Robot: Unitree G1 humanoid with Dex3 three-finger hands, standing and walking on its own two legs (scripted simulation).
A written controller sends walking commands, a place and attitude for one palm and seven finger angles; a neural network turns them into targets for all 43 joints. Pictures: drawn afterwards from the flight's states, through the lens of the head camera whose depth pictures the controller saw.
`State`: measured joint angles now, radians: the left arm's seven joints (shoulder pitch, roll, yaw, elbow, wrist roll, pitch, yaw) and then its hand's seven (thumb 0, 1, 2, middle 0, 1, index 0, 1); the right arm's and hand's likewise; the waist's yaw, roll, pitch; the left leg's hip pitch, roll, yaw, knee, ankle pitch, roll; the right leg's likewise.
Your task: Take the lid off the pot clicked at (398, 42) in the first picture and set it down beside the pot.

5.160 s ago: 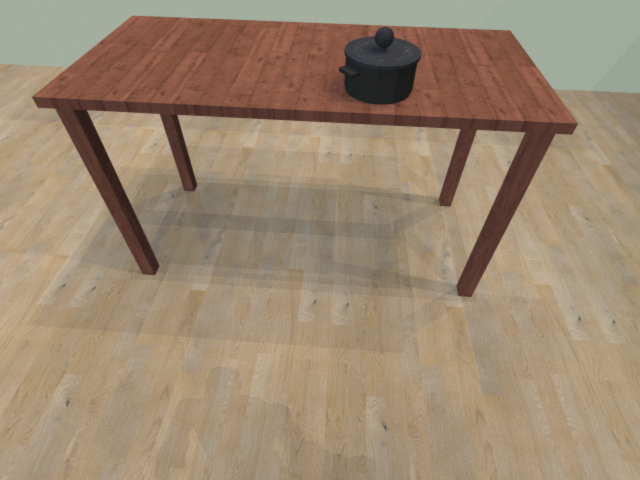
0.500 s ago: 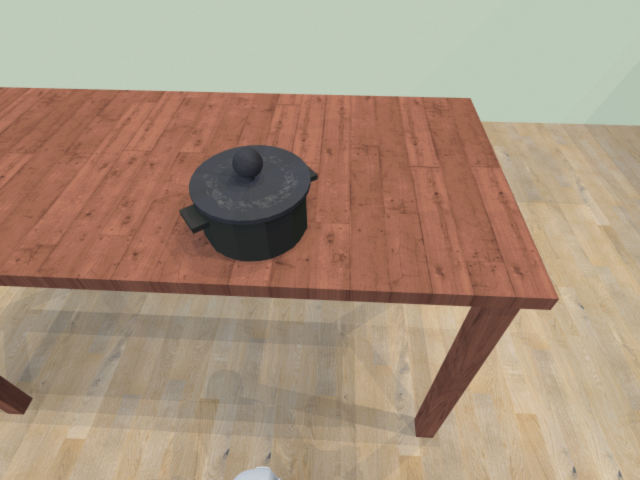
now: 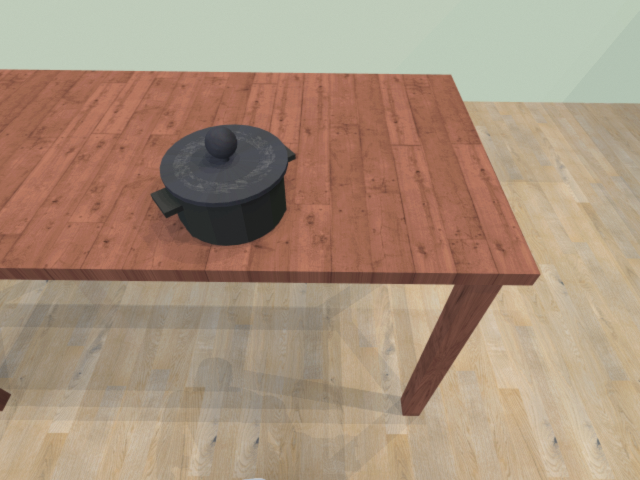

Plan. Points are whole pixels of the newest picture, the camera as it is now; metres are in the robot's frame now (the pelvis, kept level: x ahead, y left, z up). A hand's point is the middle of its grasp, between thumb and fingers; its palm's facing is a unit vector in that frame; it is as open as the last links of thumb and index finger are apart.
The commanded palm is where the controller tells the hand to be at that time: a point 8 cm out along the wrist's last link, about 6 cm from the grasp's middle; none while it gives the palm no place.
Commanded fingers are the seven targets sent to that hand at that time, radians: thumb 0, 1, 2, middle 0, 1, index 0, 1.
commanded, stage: come to a stop and stand still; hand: left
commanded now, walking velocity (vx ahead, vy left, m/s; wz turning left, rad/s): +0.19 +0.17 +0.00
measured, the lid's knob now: (221, 142) +0.53 +0.18 +0.14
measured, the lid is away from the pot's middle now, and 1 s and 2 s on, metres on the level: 0.00 0.00 0.00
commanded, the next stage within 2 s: look again from close up in 1.04 s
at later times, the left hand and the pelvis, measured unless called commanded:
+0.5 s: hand out of the picture -0.04 +0.19 -0.16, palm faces +0.07 -0.97 -0.24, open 7.4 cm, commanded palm none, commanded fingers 0.00 0.90 0.90 -0.20 -0.30 -0.20 -0.30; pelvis -0.01 +0.02 +0.00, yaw +1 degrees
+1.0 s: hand out of the picture +0.01 +0.26 -0.18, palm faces +0.01 -0.98 -0.21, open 7.4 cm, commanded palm none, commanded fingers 0.00 0.90 0.90 -0.20 -0.30 -0.20 -0.30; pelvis -0.01 +0.08 +0.00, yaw -1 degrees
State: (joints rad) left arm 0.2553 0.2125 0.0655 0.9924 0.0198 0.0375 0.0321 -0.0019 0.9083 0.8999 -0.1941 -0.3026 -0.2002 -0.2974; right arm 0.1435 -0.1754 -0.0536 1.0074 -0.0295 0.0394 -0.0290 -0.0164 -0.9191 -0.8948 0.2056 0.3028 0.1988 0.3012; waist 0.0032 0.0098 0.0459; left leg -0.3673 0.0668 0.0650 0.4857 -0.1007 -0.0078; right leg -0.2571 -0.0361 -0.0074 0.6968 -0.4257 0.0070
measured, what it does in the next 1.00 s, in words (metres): steps on the spot: right foot, then left foot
